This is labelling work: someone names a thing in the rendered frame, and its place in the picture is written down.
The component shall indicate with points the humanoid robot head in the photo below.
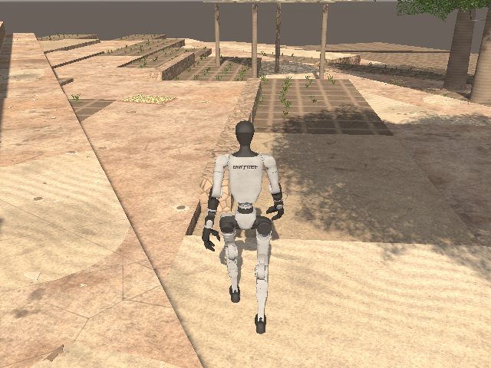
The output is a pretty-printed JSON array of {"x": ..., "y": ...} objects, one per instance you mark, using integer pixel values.
[{"x": 244, "y": 134}]

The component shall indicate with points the right robot hand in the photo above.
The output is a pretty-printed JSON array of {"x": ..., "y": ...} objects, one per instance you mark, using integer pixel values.
[{"x": 274, "y": 209}]

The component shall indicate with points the left robot hand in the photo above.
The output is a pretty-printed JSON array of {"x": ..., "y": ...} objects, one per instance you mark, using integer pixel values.
[{"x": 206, "y": 232}]

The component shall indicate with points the left robot foot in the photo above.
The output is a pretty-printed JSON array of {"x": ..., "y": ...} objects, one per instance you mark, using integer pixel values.
[{"x": 234, "y": 296}]

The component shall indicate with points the left robot forearm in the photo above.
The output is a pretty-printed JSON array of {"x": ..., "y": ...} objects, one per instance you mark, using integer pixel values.
[{"x": 211, "y": 210}]

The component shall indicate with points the robot right upper arm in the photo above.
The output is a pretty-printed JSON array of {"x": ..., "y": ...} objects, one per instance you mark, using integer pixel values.
[{"x": 272, "y": 172}]

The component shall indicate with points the robot left upper arm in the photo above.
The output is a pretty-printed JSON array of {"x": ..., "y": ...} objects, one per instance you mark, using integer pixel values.
[{"x": 218, "y": 175}]

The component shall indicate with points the right robot forearm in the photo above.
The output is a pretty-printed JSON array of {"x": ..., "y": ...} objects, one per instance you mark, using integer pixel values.
[{"x": 277, "y": 198}]

